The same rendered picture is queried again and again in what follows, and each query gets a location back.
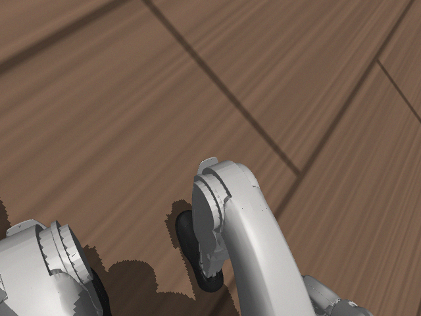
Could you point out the left robot foot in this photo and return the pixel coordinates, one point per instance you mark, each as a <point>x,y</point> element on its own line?
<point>101,293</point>

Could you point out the right robot foot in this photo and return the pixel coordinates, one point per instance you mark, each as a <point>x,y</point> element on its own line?
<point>190,248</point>

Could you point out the right robot hand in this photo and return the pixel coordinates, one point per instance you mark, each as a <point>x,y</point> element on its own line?
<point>323,298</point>

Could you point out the right robot arm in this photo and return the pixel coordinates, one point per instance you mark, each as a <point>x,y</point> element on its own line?
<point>349,308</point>

